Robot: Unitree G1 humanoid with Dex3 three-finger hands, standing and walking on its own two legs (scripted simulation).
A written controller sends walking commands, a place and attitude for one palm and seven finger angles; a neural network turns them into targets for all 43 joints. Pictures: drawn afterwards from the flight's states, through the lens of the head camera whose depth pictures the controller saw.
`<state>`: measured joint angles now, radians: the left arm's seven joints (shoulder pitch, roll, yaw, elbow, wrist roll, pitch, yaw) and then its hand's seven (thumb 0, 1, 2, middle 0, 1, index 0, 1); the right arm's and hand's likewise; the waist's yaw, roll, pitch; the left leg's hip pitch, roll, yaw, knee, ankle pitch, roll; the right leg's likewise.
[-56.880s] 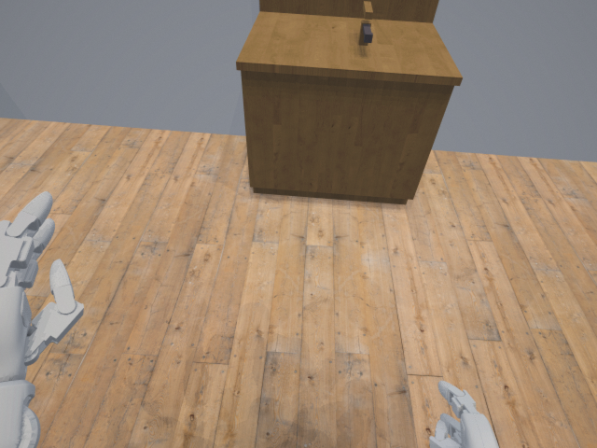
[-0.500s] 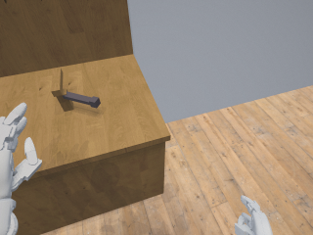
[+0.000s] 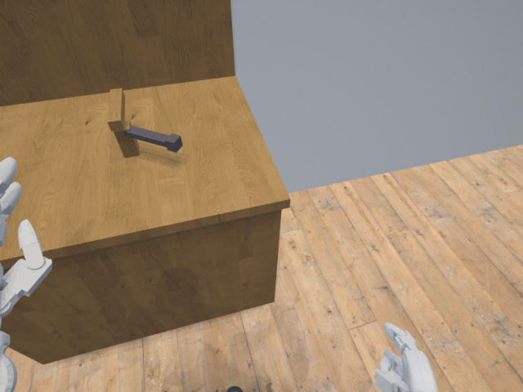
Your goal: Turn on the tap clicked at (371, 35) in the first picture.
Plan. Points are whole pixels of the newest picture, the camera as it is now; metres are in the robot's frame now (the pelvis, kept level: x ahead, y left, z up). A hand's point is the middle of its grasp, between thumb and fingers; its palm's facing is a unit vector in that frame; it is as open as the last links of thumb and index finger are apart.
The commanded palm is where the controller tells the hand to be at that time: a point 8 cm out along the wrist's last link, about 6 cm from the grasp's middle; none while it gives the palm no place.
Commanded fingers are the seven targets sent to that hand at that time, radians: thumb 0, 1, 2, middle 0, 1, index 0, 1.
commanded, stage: step back with the hand held close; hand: left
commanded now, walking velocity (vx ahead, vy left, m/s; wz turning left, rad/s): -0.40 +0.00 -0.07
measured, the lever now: (173, 143) +0.61 +0.27 +0.01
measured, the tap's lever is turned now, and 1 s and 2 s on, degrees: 53 53 53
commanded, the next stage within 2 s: stop stepping back and stand still in 0.28 s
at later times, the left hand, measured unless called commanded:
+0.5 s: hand (64, 359) +0.12 +0.19 +0.17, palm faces +0.28 -0.84 -0.46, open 7.4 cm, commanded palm +0.09 +0.24 +0.18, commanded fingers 0.00 0.90 0.90 -0.20 -0.30 -0.20 -0.30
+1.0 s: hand out of the picture +0.08 +0.22 +0.16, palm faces +0.40 -0.84 -0.36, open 7.4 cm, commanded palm +0.03 +0.26 +0.18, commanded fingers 0.00 0.90 0.90 -0.20 -0.30 -0.20 -0.30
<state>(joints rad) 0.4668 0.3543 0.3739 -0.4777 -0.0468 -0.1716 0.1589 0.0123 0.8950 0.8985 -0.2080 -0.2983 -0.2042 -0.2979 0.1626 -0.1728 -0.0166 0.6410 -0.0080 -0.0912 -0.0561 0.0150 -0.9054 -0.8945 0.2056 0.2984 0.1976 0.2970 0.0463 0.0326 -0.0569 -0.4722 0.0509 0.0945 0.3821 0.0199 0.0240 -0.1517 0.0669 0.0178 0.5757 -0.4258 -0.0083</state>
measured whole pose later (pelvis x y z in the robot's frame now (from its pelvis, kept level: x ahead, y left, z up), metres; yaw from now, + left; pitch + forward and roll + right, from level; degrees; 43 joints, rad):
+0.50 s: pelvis -0.10 -0.02 +0.01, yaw -7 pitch +2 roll +2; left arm 0.55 0.37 0.31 -0.51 -0.03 -0.12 0.14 0.01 0.89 0.90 -0.21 -0.30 -0.21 -0.30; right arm 0.20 -0.24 -0.05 0.65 0.00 -0.04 -0.07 0.01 -0.91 -0.89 0.20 0.30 0.20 0.30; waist 0.04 0.00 -0.03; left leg -0.53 -0.02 0.03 0.83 -0.32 -0.02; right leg -0.26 0.05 0.03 0.46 -0.23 -0.07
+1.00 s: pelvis -0.15 -0.01 +0.00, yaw -4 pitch -1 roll +0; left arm 0.43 0.30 0.31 -0.37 -0.03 -0.12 0.16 0.01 0.89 0.90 -0.21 -0.30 -0.20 -0.30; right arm 0.25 -0.22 0.00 0.66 -0.01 -0.09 -0.08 0.02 -0.90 -0.89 0.21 0.30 0.20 0.30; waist 0.01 0.05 -0.05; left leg -0.21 0.02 -0.01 0.53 -0.31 0.01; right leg -0.28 0.06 -0.03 0.49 -0.20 -0.06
